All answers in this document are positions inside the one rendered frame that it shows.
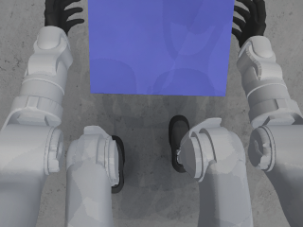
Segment carton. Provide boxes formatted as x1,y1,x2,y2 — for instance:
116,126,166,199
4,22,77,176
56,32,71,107
87,0,235,96

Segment robot left upper arm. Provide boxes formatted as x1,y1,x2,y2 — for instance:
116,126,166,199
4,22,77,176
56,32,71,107
0,123,65,227

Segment left robot hand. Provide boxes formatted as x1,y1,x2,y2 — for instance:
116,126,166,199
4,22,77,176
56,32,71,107
44,0,84,37

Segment robot right upper arm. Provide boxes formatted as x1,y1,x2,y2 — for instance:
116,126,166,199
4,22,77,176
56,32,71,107
247,124,303,227

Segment left robot foot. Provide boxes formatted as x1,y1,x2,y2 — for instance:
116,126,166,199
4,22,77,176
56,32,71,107
111,135,125,194

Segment right robot forearm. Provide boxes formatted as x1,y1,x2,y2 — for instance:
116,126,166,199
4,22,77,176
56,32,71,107
236,35,303,129

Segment left robot forearm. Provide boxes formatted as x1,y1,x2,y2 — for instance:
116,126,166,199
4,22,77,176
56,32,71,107
0,26,73,135

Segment right robot hand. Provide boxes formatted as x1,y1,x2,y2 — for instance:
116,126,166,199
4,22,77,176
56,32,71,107
231,0,267,48

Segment robot left shin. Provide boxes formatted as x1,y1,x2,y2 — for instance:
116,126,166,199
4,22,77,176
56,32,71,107
65,126,119,186

